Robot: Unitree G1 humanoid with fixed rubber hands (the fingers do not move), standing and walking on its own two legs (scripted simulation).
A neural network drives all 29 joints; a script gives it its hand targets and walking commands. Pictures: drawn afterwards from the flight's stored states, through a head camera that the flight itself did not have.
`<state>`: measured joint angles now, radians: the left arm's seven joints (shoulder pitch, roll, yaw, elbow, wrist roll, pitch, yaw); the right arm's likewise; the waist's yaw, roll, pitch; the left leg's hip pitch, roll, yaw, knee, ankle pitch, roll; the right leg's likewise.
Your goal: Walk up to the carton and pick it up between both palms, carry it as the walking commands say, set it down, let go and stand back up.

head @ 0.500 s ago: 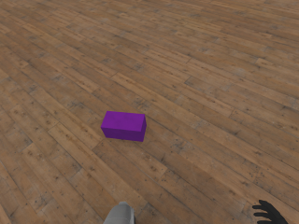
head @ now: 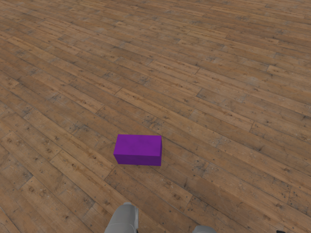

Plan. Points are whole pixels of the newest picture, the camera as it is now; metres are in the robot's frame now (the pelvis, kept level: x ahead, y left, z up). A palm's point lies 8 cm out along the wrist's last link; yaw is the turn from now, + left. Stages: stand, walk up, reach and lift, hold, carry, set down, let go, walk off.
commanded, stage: walk up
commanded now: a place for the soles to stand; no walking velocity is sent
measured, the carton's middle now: (139, 150) +0.69 +0.16 -0.67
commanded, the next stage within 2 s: none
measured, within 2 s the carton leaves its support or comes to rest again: neither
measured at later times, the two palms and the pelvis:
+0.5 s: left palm out of the picture +0.23 +0.51 -0.07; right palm out of the picture +0.13 -0.14 -0.13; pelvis +0.13 +0.18 -0.01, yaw -3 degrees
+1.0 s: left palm out of the picture +0.28 +0.61 -0.12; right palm (166, 184) +0.26 -0.02 -0.10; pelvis +0.20 +0.30 -0.01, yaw -4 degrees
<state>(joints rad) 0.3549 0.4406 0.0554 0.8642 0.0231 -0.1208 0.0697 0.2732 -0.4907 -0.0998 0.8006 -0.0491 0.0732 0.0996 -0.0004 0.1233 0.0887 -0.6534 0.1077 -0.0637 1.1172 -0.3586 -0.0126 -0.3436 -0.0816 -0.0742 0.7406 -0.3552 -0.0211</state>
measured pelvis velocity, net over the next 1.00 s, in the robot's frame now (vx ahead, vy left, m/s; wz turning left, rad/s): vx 0.20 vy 0.30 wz -0.07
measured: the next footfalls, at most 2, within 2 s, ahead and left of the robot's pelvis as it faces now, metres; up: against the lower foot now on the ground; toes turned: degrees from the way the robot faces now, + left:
left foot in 0.14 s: +0.17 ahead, +0.25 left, +0.00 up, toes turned +4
right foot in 0.42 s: +0.23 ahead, +0.07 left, +0.00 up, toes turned -10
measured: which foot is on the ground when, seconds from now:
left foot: up 0.00-0.12, down 0.14-0.42, up 0.44-0.66, down 0.68-1.00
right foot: down 0.00-0.14, up 0.16-0.40, down 0.42-0.70, up 0.72-0.82, down 0.84-1.00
